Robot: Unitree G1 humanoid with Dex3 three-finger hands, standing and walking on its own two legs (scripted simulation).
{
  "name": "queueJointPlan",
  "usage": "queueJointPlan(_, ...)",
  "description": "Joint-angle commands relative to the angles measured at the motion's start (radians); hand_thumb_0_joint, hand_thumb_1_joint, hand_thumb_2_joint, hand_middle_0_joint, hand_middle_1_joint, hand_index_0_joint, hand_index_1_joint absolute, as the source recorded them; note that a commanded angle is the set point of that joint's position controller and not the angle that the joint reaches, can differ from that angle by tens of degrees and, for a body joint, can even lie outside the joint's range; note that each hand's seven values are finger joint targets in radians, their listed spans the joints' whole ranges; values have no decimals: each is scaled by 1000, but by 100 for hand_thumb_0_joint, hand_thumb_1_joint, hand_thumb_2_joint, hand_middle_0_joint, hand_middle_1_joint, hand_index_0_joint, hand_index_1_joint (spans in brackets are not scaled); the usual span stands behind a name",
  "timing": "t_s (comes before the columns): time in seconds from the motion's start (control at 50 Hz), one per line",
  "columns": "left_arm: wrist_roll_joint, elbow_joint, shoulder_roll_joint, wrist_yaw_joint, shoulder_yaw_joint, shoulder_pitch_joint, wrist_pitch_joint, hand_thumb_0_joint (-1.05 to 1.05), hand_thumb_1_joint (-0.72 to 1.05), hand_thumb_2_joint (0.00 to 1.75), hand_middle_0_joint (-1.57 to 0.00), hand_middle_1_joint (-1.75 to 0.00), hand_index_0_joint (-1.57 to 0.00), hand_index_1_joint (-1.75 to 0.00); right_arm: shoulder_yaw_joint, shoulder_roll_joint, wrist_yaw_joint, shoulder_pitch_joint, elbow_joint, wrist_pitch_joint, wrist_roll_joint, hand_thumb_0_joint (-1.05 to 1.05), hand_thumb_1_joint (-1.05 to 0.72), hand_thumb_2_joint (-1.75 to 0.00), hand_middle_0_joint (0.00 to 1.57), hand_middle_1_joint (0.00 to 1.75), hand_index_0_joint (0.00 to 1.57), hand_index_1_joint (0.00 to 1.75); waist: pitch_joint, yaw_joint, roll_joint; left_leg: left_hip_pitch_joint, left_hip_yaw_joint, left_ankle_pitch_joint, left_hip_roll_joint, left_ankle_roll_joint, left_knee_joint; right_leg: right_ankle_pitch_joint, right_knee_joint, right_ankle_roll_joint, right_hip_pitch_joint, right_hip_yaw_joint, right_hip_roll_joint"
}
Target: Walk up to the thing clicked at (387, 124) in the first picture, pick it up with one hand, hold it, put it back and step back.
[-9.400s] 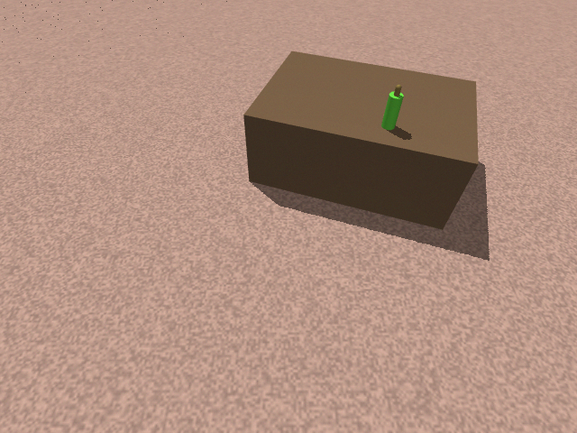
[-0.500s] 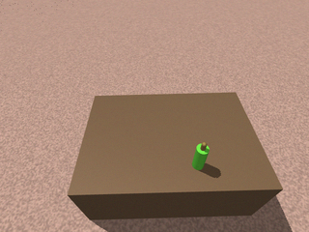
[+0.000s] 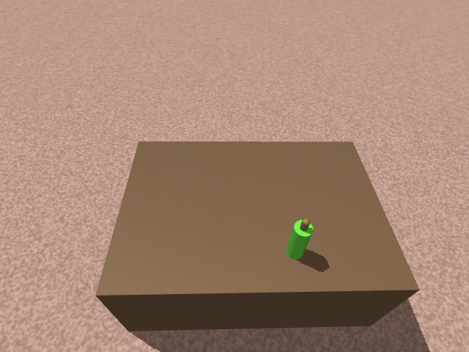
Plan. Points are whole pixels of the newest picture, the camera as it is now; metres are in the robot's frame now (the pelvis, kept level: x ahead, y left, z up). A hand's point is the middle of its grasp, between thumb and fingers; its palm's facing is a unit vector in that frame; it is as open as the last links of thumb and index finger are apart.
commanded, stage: walk up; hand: right
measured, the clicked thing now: (300, 237) +0.50 -0.20 -0.30
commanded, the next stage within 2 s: stand in 0.36 s
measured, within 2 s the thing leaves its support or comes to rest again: neither
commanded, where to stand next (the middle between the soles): +0.06 +0.00 m, yaw +2 degrees
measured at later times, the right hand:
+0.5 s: hand out of the picture +0.10 -0.25 -0.15, palm faces -0.02 +0.95 -0.32, open 7.4 cm
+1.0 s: hand out of the picture +0.09 -0.26 -0.16, palm faces -0.02 +0.94 -0.34, open 7.4 cm
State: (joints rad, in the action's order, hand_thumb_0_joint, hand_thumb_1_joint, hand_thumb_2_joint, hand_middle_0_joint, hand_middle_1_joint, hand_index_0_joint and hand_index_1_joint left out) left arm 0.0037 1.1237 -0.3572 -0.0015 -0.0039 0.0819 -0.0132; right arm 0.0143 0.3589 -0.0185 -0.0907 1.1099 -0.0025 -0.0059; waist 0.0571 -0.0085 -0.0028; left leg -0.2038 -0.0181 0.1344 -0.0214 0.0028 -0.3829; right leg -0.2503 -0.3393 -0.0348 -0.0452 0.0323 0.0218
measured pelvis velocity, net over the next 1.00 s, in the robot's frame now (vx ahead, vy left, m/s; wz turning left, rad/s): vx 0.02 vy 0.00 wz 0.01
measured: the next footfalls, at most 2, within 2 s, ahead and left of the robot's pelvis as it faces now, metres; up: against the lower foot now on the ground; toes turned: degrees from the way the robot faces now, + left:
none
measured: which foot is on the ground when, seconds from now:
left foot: down 0.00-1.00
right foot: down 0.00-1.00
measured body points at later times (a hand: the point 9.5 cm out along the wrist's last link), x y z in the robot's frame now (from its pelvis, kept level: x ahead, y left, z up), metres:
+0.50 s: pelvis +0.01 +0.00 +0.00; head +0.02 +0.00 +0.45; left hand +0.07 +0.31 -0.13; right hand +0.10 -0.30 -0.13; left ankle +0.05 +0.12 -0.74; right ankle -0.04 -0.14 -0.74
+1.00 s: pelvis +0.02 +0.00 +0.00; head +0.03 +0.00 +0.45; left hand +0.08 +0.30 -0.13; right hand +0.09 -0.30 -0.13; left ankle +0.05 +0.12 -0.74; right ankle -0.04 -0.14 -0.74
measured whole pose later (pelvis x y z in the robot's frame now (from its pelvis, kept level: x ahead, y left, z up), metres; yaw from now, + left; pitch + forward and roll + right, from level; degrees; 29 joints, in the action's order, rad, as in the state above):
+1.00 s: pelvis +0.02 +0.00 +0.00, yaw +0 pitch -1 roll +0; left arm 0.01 1.12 -0.35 0.00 0.00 0.13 -0.01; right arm 0.00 0.35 -0.01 -0.09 1.14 -0.01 0.00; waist 0.05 -0.01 0.00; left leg -0.19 -0.01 0.14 -0.01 0.01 -0.35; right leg -0.26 -0.31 -0.03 -0.03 0.02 0.03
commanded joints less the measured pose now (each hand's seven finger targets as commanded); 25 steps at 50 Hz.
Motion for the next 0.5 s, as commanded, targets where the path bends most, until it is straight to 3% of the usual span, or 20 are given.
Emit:
queueJointPlan(0.0, 5, -52, -214, -10, 45, -50, -23, 0, 90, 90, -20, -30, -20, -30, 42, 202, 12, 68, -66, -23, 0, 0, -90, -90, 20, 30, 20, 30, -92, 5, -11, 115, 110, -96, -103, -35, 60, 138, 75, 49, -79, 48, 90)
queueJointPlan(0.04, 7, -48, -215, -10, 45, -55, -22, 0, 90, 90, -20, -30, -20, -30, 43, 203, 12, 71, -63, -20, -1, 0, -90, -90, 20, 30, 20, 30, -72, 1, -8, 102, 116, -27, -101, -31, 80, 104, 80, 49, -94, 47, 88)
queueJointPlan(0.14, 10, -43, -211, -9, 45, -50, -24, 0, 90, 90, -20, -30, -20, -30, 45, 201, 11, 62, -58, -21, 0, 0, -90, -90, 20, 30, 20, 30, -82, -3, 0, 105, 120, -28, -99, -29, 87, 100, 85, 50, -78, 43, 89)
queueJointPlan(0.3, 10, -39, -209, -12, 46, -26, -23, 0, 90, 90, -20, -30, -20, -30, 43, 192, 12, 77, -60, -20, -2, 0, -90, -90, 20, 30, 20, 30, -99, 7, -3, 126, 118, -104, -98, -28, 77, 143, 86, 44, -70, 29, 90)
queueJointPlan(0.36, 8, -32, -208, -12, 45, -5, -19, 0, 90, 90, -20, -30, -20, -30, 42, 200, 17, 61, -45, -27, -2, 0, -90, -90, 20, 30, 20, 30, -85, 2, 32, 137, 131, -104, -113, -30, 81, 94, 88, 47, -101, 42, 104)
queueJointPlan(0.42, 6, -43, -205, -11, 45, 3, -23, 0, 90, 90, -20, -30, -20, -30, 41, 204, 18, 63, -41, -33, -1, 0, -90, -90, 20, 30, 20, 30, -119, 8, 19, 162, 120, -214, -116, -34, 56, 172, 82, 44, -80, 44, 111)
queueJointPlan(0.48, 6, -43, -212, -13, 46, 1, -24, 0, 90, 90, -20, -30, -20, -30, 39, 199, 18, 62, -39, -31, -1, 0, -90, -90, 20, 30, 20, 30, -102, 1, 18, 138, 115, -187, -113, -31, 56, 161, 86, 41, -74, 45, 111)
